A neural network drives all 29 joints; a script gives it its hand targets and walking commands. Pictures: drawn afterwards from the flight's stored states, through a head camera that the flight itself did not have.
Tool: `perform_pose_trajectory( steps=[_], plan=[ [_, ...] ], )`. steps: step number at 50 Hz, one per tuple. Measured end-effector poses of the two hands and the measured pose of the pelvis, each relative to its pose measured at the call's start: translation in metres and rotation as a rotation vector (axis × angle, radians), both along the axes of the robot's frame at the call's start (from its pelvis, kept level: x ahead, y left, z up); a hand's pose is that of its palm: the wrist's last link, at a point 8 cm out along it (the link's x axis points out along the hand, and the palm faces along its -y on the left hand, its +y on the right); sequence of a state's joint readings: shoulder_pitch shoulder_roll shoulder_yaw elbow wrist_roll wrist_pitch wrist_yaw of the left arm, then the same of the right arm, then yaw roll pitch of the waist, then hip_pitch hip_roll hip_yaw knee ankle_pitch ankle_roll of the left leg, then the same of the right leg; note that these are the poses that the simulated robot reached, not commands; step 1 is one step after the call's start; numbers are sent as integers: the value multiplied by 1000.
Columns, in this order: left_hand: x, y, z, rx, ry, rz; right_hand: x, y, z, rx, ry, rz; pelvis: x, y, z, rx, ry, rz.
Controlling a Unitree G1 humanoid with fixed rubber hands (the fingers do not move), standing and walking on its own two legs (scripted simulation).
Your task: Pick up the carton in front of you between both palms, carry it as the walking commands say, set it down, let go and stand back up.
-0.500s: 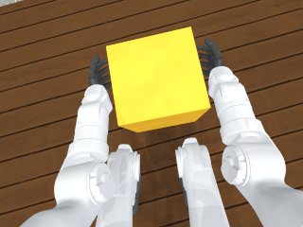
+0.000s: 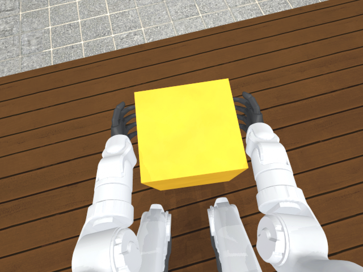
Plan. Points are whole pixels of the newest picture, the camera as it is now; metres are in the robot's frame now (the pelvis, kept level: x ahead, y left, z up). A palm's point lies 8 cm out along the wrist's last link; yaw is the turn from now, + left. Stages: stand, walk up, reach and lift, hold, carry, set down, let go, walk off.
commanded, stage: reach and lift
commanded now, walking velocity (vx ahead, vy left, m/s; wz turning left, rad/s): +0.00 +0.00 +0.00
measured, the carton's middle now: (188, 143) +0.43 -0.02 -0.12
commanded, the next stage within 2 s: hold in 1.84 s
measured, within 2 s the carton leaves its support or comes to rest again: neither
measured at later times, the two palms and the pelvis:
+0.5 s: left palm (86, 118) +0.39 +0.14 +0.12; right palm (281, 109) +0.39 -0.16 +0.11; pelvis +0.06 +0.00 +0.15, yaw -1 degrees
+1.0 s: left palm (20, 91) +0.36 +0.15 +0.24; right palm (331, 79) +0.35 -0.15 +0.24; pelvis +0.06 +0.00 +0.21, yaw -1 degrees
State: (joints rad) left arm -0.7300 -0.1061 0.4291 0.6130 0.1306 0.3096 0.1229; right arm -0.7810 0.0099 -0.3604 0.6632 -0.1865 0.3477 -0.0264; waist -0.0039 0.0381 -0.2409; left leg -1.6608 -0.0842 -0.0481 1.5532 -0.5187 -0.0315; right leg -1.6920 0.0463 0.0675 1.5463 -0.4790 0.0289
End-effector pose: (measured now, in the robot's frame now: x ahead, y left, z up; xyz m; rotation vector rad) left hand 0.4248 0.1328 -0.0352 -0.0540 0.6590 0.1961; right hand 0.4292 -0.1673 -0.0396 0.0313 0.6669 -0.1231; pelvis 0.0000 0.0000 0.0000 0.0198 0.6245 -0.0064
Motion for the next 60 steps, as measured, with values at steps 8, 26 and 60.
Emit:
perform_pose_trajectory(
  steps=[8,26,60],
  plan=[
    [-11,2,50,14,31,-16,-15,2,48,6,30,-14,17,-2,50,-4,-70,-4],
    [-32,7,163,4,32,-29,-44,8,160,6,30,-35,62,2,151,-25,-304,-4],
    [-67,9,275,63,16,-81,-79,10,277,-34,12,-19,45,0,206,-28,-720,-3]
  ],
)
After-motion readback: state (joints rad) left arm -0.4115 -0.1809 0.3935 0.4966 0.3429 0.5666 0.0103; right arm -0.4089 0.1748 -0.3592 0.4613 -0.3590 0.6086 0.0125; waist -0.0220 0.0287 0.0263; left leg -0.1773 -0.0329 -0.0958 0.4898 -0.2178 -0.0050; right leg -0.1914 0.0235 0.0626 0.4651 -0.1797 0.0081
